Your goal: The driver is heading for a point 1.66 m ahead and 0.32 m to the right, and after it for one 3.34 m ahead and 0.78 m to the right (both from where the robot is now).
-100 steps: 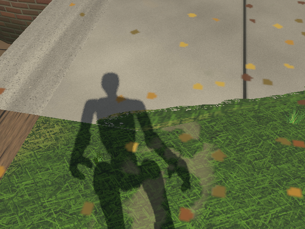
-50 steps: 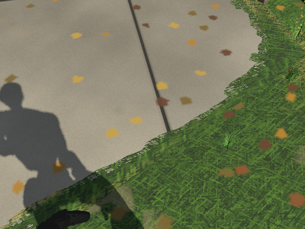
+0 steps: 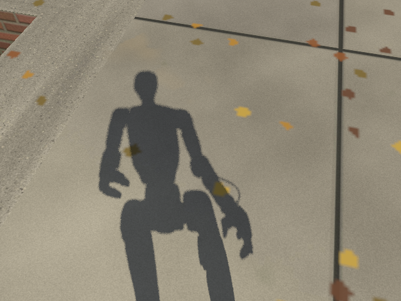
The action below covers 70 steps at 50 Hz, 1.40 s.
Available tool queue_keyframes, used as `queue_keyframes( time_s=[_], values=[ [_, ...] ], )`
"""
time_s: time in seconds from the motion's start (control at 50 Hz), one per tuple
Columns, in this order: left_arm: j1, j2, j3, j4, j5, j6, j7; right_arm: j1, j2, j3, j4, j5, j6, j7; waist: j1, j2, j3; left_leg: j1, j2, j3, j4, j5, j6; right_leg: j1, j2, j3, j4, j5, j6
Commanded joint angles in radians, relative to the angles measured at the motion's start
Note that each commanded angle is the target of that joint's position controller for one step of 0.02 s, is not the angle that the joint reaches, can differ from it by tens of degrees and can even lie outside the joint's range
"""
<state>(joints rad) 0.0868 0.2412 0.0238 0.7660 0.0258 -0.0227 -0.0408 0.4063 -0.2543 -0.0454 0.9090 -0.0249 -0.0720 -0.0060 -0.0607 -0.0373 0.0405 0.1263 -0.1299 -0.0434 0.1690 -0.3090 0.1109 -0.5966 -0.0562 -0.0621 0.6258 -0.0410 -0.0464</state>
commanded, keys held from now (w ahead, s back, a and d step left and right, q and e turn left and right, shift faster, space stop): w+e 0.54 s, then w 0.34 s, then w+q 0.12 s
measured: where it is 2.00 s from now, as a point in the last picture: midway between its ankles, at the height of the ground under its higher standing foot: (242, 150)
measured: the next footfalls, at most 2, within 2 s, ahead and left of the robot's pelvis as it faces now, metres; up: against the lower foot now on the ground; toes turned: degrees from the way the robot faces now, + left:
right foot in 0.08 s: +0.22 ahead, -0.10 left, +0.00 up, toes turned -5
left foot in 0.60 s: +0.54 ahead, +0.02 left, +0.00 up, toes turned -21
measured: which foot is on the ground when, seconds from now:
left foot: down 0.00-0.10, up 0.12-0.58, down 0.60-1.00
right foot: up 0.00-0.06, down 0.08-0.62, up 0.64-1.00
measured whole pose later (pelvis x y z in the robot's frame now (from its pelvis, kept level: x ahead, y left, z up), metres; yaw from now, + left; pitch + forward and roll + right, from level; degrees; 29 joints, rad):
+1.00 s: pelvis +0.54 -0.09 +0.01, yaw -22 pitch +2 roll +1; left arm 0.07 0.25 0.01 0.74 0.04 -0.03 -0.05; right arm 0.46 -0.24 -0.03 0.93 -0.01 -0.08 0.02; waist -0.08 -0.04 0.02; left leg -0.02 -0.06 0.03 0.25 -0.26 0.04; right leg -0.57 -0.06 0.00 0.66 -0.11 -0.01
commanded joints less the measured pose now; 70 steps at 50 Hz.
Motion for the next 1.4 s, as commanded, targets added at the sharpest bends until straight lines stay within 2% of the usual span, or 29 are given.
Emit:
queue_keyframes(
  time_s=[0.02, 0.06, 0.08, 0.1, 0.12, 0.16, 0.2, 0.28, 0.48, 0.54, 0.58, 0.6, 0.62, 0.64, 0.66, 0.68, 0.7, 0.78, 0.9, 0.98, 1.04, 1.08, 1.1, 1.12, 1.14, 1.16, 1.2, 1.28, 1.4],
  values=[
    [-0.04, 0.095, 0.025, -0.073, -0.004, -0.022, 0.003, 0.015, -0.154, -0.027, -0.018, -0.011, -0.01, -0.017, 0.038, 0.111, 0.015, 0.006, 0.323, -0.002, 0.12, 0.967, 0.041, 0.093, 0.072, -0.026, -0.052, -0.101, -0.063],
    [0.192, 0.126, 0.046, 0.003, 0.0, -0.029, 0.017, -0.007, -0.173, -0.028, -0.015, -0.015, -0.004, -0.019, 0.141, 0.101, -0.105, -0.005, 0.298, 0.051, 0.425, 1.133, 0.015, 0.339, 0.143, -0.049, -0.124, -0.127, -0.107],
    [0.349, 0.166, 0.062, 0.043, 0.017, -0.035, 0.026, -0.022, -0.168, -0.022, -0.032, -0.008, -0.007, -0.021, 0.211, 0.069, -0.188, -0.177, 0.273, 0.078, 0.671, 0.926, -0.003, 0.579, 0.051, 0.073, -0.147, -0.131, -0.156],
    [0.431, 0.298, 0.1, 0.046, 0.031, -0.032, 0.035, 0.045, -0.095, -0.007, -0.077, 0.025, -0.014, -0.008, 0.179, -0.155, -0.296, -0.543, 0.1, 0.142, 1.103, 0.36, -0.063, 0.856, -0.234, 0.574, -0.186, -0.167, -0.315],
    [0.359, 0.254, 0.092, 0.052, -0.013, -0.022, 0.02, 0.02, -0.129, -0.014, -0.082, -0.004, -0.021, -0.003, 0.14, -0.128, -0.306, -0.723, 0.03, 0.005, 1.229, -0.161, -0.057, 0.874, -0.29, 0.845, -0.325, -0.108, -0.356],
    [0.226, 0.172, 0.075, 0.029, -0.024, -0.017, 0.015, -0.103, -0.136, -0.008, -0.118, -0.008, -0.034, 0.009, 0.1, 0.026, -0.075, -0.781, 0.15, -0.034, 1.159, -0.019, -0.056, 0.617, -0.225, 0.586, -0.363, -0.134, -0.303],
    [0.2, 0.13, 0.06, 0.04, -0.023, -0.022, 0.023, -0.114, -0.115, -0.003, -0.132, -0.02, -0.014, 0.013, 0.045, 0.044, -0.007, -0.706, 0.196, -0.025, 1.032, 0.002, -0.08, 0.452, -0.132, 0.448, -0.401, 0.002, -0.244],
    [0.246, 0.17, 0.071, 0.055, -0.028, -0.042, 0.027, -0.145, -0.083, 0.01, -0.157, -0.028, 0.028, 0.02, 0.035, 0.005, -0.021, -0.688, 0.21, 0.02, 0.886, 0.054, -0.14, 0.376, -0.064, 0.353, -0.438, 0.096, -0.239],
    [0.409, 0.186, 0.083, 0.071, -0.015, -0.026, 0.044, -0.484, -0.079, 0.027, -0.283, -0.007, 0.016, 0.029, 0.161, -0.029, -0.009, -0.771, 0.156, 0.032, 0.477, 0.274, -0.161, 0.57, -0.043, 0.406, -0.338, 0.251, -0.171],
    [0.355, 0.208, 0.09, 0.046, -0.008, -0.026, 0.055, -0.429, -0.111, 0.021, -0.282, -0.002, 0.003, 0.025, 0.112, -0.047, -0.021, -0.618, 0.131, 0.009, 0.37, 0.202, -0.128, 0.559, -0.062, 0.454, -0.269, 0.298, -0.134],
    [0.312, 0.213, 0.088, 0.039, -0.012, -0.035, 0.048, -0.23, -0.148, 0.002, -0.219, -0.005, -0.012, 0.009, 0.02, -0.017, -0.104, -0.337, 0.1, 0.035, 0.283, 0.183, -0.083, 0.51, -0.018, 0.412, -0.087, 0.421, -0.093],
    [0.321, 0.174, 0.075, 0.033, -0.023, -0.045, 0.038, -0.099, -0.197, -0.013, -0.199, -0.021, -0.024, -0.006, -0.035, 0.053, -0.208, -0.127, 0.22, -0.074, 0.257, 0.115, -0.036, 0.425, 0.039, 0.354, 0.125, 0.307, -0.067],
    [0.384, 0.089, 0.054, 0.004, -0.049, -0.051, 0.036, 0.003, -0.275, -0.033, -0.202, -0.042, -0.02, -0.019, -0.038, 0.211, -0.336, 0.115, 0.472, -0.433, 0.211, -0.054, 0.042, 0.198, 0.15, 0.233, 0.408, -0.123, -0.033],
    [0.456, 0.116, 0.055, 0.003, -0.029, -0.045, 0.037, -0.022, -0.296, -0.046, -0.181, -0.025, -0.002, -0.011, 0.021, 0.341, -0.344, 0.119, 0.564, -0.759, 0.109, -0.081, 0.129, 0.029, 0.194, 0.182, 0.549, -0.501, -0.029],
    [0.42, 0.149, 0.058, 0.039, -0.004, -0.031, 0.042, -0.091, -0.193, -0.029, -0.193, -0.012, 0.004, -0.003, 0.04, 0.156, -0.189, -0.01, 0.527, -0.658, 0.107, -0.166, 0.125, -0.021, 0.12, 0.204, 0.614, -0.418, -0.034],
    [0.335, 0.141, 0.054, 0.031, 0.005, -0.031, 0.032, -0.137, -0.125, -0.014, -0.196, -0.005, 0.002, 0.003, 0.032, 0.066, -0.091, -0.128, 0.466, -0.505, 0.087, -0.108, 0.107, -0.011, 0.096, 0.196, 0.583, -0.346, -0.029],
    [0.295, 0.124, 0.051, 0.018, 0.004, -0.029, 0.025, -0.163, -0.101, -0.006, -0.188, -0.01, -0.001, 0.005, 0.049, 0.075, -0.048, -0.196, 0.413, -0.391, 0.062, -0.009, 0.079, 0.004, 0.07, 0.187, 0.531, -0.312, -0.025],
    [0.269, 0.109, 0.044, 0.01, 0.019, -0.007, 0.007, -0.094, -0.11, -0.007, -0.127, 0.006, -0.035, 0.014, 0.074, 0.139, -0.053, -0.237, 0.349, -0.206, 0.039, 0.337, 0.078, 0.039, 0.061, 0.164, 0.454, -0.278, 0.001],
    [0.019, 0.065, 0.009, -0.069, 0.018, -0.013, -0.009, -0.029, -0.11, -0.01, -0.07, 0.019, -0.03, 0.019, 0.039, 0.128, 0.008, -0.256, 0.3, -0.077, -0.034, 0.37, 0.081, -0.009, -0.005, 0.056, 0.169, -0.081, 0.041],
    [-0.077, 0.064, -0.003, -0.099, 0.005, -0.022, -0.003, 0.045, -0.148, -0.022, -0.031, 0.017, -0.02, 0.02, 0.011, 0.127, 0.009, -0.245, 0.308, -0.089, 0.022, 0.466, 0.07, 0.101, 0.029, 0.017, 0.001, -0.05, 0.043],
    [-0.043, 0.091, 0.005, -0.096, 0.004, -0.036, 0.013, 0.043, -0.17, -0.029, -0.019, 0.012, -0.01, 0.014, 0.043, 0.127, -0.004, -0.21, 0.334, -0.138, 0.108, 0.525, 0.053, 0.202, 0.051, 0.024, -0.078, -0.111, 0.019],
    [0.16, 0.141, 0.028, -0.028, 0.023, -0.057, 0.035, 0.038, -0.152, -0.024, -0.016, 0.022, -0.009, 0.014, 0.133, 0.06, -0.111, -0.282, 0.257, -0.084, 0.368, 0.577, 0.017, 0.514, 0.045, 0.05, -0.185, -0.102, -0.02],
    [0.332, 0.222, 0.049, -0.013, 0.046, -0.066, 0.051, 0.012, -0.102, -0.011, -0.058, 0.028, -0.014, 0.016, 0.206, -0.053, -0.248, -0.44, 0.191, -0.033, 0.642, 0.315, -0.008, 0.744, -0.191, 0.288, -0.221, -0.242, -0.072],
    [0.355, 0.315, 0.075, -0.006, 0.04, -0.049, 0.054, 0.117, -0.011, 0.006, -0.084, 0.05, -0.008, 0.01, 0.16, -0.26, -0.339, -0.717, 0.061, 0.054, 0.91, -0.223, -0.035, 0.907, -0.419, 0.653, -0.33, -0.326, -0.171],
    [0.303, 0.225, 0.061, -0.015, 0.014, -0.038, 0.052, 0.069, -0.123, -0.021, -0.056, 0.019, 0.012, 0.0, 0.155, -0.09, -0.235, -0.787, 0.118, -0.01, 1.005, -0.199, -0.023, 0.789, -0.382, 0.665, -0.365, -0.438, -0.172],
    [0.221, 0.152, 0.04, -0.024, 0.008, -0.041, 0.049, 0.016, -0.116, -0.027, -0.062, 0.015, 0.017, 0.009, 0.119, -0.043, -0.108, -0.792, 0.156, -0.029, 1.0, -0.107, -0.019, 0.669, -0.326, 0.52, -0.39, -0.404, -0.148],
    [0.166, 0.089, 0.025, -0.017, 0.004, -0.055, 0.047, -0.016, -0.085, -0.028, -0.06, 0.007, 0.031, 0.023, 0.079, -0.066, -0.027, -0.74, 0.2, -0.014, 0.951, -0.024, -0.035, 0.533, -0.243, 0.308, -0.439, -0.194, -0.104],
    [0.199, 0.091, 0.032, 0.019, -0.009, -0.086, 0.05, -0.065, -0.046, -0.028, -0.082, -0.006, 0.064, 0.048, 0.045, -0.052, -0.012, -0.756, 0.212, 0.005, 0.946, 0.071, -0.064, 0.498, -0.214, 0.136, -0.478, 0.02, -0.102],
    [0.257, 0.094, 0.038, 0.067, -0.005, -0.086, 0.05, -0.275, -0.021, -0.012, -0.162, -0.007, 0.065, 0.074, 0.07, -0.041, 0.035, -0.81, 0.218, 0.056, 0.706, 0.273, -0.08, 0.517, -0.183, -0.049, -0.487, 0.13, -0.098]
  ],
)
Keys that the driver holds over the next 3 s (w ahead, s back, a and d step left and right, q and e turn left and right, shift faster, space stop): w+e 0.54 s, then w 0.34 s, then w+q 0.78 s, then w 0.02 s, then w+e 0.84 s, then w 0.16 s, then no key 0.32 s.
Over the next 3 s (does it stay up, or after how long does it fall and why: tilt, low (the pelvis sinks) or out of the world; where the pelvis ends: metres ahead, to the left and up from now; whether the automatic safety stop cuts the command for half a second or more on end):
stays up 1.55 -0.26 0.01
